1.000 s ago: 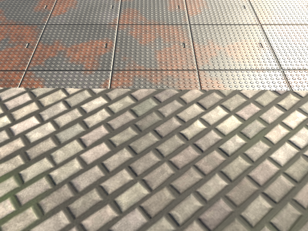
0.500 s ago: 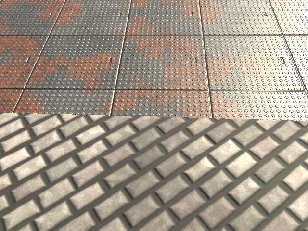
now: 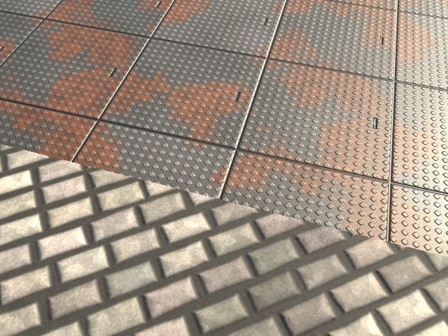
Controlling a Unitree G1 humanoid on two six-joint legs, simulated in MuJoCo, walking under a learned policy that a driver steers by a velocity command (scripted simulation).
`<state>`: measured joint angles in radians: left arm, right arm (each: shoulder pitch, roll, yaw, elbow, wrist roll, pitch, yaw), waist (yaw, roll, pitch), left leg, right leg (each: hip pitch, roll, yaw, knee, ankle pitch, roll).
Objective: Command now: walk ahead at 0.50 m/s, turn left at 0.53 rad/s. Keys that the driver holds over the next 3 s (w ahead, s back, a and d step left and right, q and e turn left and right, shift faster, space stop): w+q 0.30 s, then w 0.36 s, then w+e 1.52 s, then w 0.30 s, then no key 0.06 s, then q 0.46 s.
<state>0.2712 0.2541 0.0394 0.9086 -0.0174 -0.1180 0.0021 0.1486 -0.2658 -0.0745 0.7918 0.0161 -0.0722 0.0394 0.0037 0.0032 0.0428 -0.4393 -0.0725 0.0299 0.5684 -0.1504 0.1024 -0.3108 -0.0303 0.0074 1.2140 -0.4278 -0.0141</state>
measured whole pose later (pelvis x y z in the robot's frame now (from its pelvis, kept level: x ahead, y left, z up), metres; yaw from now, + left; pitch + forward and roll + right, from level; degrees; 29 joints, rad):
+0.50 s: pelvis +0.29 -0.03 +0.01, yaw +14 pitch +2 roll -1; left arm 0.13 0.25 0.06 0.74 0.00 -0.13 -0.02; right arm 0.36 -0.27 -0.06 0.80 0.03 -0.05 -0.01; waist -0.02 0.03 -0.01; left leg -0.34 -0.08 -0.14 1.14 -0.45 0.05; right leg -0.39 0.05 -0.01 0.51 -0.16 -0.04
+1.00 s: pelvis +0.52 +0.08 +0.01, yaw +9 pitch +3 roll +0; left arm 0.40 0.28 0.06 0.85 -0.04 -0.06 0.01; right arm 0.12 -0.23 -0.04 0.71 0.00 -0.10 0.02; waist 0.04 -0.03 0.00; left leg -0.38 0.00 0.03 0.52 -0.18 0.02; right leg -0.37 0.00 0.06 1.11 -0.44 -0.02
